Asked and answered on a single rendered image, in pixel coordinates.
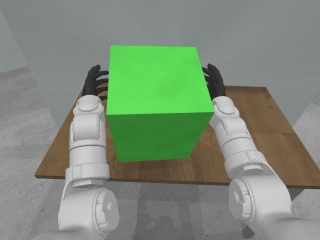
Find robot right upper arm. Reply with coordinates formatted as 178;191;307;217
228;174;320;240

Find carton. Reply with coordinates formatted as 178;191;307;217
106;45;215;163

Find robot left forearm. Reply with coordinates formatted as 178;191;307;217
58;95;110;229

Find robot left upper arm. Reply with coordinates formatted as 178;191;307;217
31;187;120;240

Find table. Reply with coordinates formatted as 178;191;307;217
34;82;320;239

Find robot left hand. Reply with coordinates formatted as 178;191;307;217
82;64;109;101

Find robot right forearm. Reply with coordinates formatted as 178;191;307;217
209;96;292;211

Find robot right hand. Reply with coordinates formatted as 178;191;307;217
201;63;226;101

